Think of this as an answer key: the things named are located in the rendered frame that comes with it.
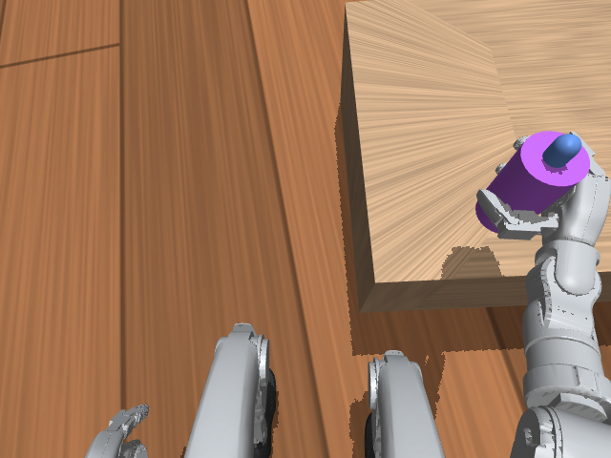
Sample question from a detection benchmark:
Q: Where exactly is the right robot arm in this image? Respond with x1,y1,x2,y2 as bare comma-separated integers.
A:
510,239,611,458

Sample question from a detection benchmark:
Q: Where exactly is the right robot hand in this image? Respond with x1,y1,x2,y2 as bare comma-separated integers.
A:
476,131,611,247

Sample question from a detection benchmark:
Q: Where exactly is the left robot hand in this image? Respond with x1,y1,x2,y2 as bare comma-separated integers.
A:
85,405,149,458

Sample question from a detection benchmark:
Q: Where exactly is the left robot foot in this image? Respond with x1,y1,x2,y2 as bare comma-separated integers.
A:
254,368,276,458

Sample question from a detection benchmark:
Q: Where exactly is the bottle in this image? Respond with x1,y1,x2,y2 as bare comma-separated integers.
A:
475,131,590,233

